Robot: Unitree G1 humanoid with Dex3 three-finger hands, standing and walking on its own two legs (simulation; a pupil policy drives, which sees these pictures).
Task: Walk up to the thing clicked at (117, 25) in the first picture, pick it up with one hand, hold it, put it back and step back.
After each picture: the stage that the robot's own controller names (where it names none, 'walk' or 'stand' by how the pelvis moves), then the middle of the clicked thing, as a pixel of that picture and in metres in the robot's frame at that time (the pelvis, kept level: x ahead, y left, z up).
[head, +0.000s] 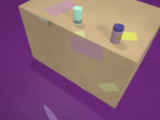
stand; (116, 34) +0.80 -0.23 -0.11
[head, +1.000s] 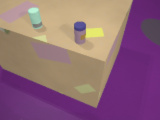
walk; (80, 33) +0.73 +0.03 -0.08
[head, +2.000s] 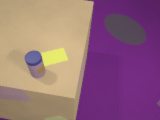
stand; (35, 65) +0.46 +0.20 -0.07
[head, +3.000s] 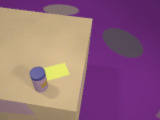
stand; (39, 80) +0.44 +0.19 -0.11
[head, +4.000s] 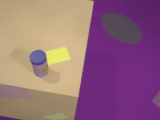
stand; (39, 64) +0.47 +0.17 -0.09
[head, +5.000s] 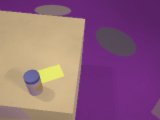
stand; (33, 83) +0.43 +0.20 -0.11
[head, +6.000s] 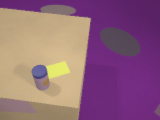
stand; (41, 78) +0.46 +0.18 -0.11
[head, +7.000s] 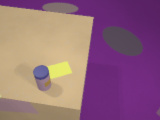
stand; (42, 78) +0.45 +0.17 -0.11
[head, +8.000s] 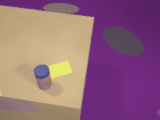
stand; (43, 77) +0.45 +0.17 -0.11
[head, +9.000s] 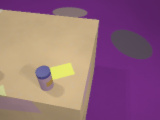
rise first; (45, 78) +0.46 +0.20 -0.11
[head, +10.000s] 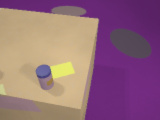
go down; (45, 77) +0.46 +0.19 -0.11
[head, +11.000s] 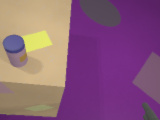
go down; (16, 52) +0.48 +0.18 -0.04
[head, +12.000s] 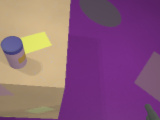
go down; (15, 53) +0.47 +0.19 -0.03
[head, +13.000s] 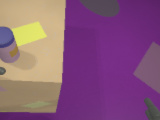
close in; (6, 46) +0.47 +0.20 +0.00
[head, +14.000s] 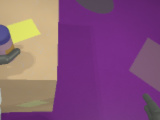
close; (1, 45) +0.47 +0.19 +0.01
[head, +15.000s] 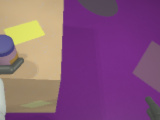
lift; (6, 54) +0.44 +0.19 +0.01
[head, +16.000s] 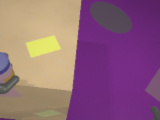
lift; (0, 72) +0.36 +0.23 +0.04
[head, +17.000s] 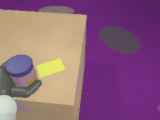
hold; (24, 76) +0.32 +0.17 +0.12
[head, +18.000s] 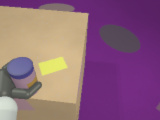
hold; (25, 77) +0.32 +0.17 +0.10
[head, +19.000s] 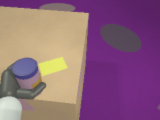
hold; (29, 78) +0.32 +0.16 +0.10
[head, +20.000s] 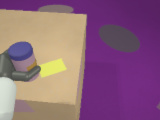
crouch; (25, 62) +0.37 +0.17 +0.12
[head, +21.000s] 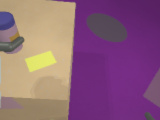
lower; (7, 33) +0.47 +0.20 +0.13
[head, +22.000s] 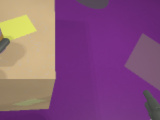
lower; out of the picture +0.50 +0.20 +0.01
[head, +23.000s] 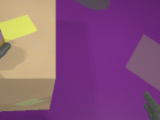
lower; out of the picture +0.48 +0.20 +0.01
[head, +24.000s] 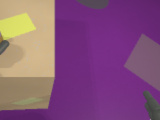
lower; out of the picture +0.49 +0.21 +0.02
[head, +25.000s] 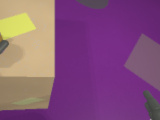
lower; out of the picture +0.49 +0.21 +0.02
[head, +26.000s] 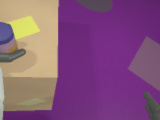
open; (4, 43) +0.47 +0.17 +0.01
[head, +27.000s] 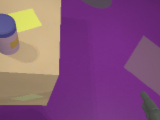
sink last; (5, 36) +0.47 +0.17 +0.01
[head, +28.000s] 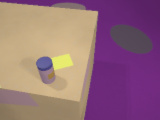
sink last; (46, 70) +0.46 +0.18 -0.05
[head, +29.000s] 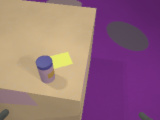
stand; (46, 69) +0.46 +0.17 -0.05
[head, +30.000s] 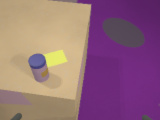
stand; (39, 68) +0.45 +0.18 -0.04
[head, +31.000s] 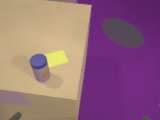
stand; (40, 68) +0.45 +0.18 -0.04
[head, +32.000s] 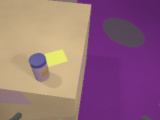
stand; (39, 67) +0.46 +0.18 -0.04
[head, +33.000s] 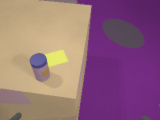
stand; (40, 68) +0.46 +0.18 -0.04
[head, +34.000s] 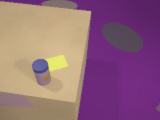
stand; (42, 72) +0.46 +0.18 -0.08
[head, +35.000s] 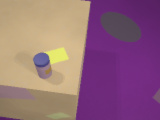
walk; (43, 66) +0.47 +0.17 -0.10
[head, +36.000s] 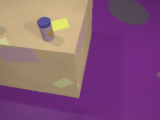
walk; (46, 29) +0.68 +0.21 -0.08
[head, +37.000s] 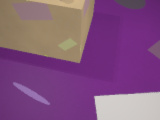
walk; out of the picture +1.03 +0.15 -0.08
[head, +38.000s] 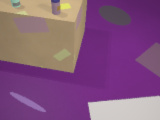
stand; (55, 5) +1.11 +0.19 -0.10
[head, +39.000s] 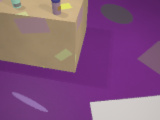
stand; (56, 6) +1.11 +0.18 -0.11
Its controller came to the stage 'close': yes
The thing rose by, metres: 0.23
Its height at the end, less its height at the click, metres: +0.00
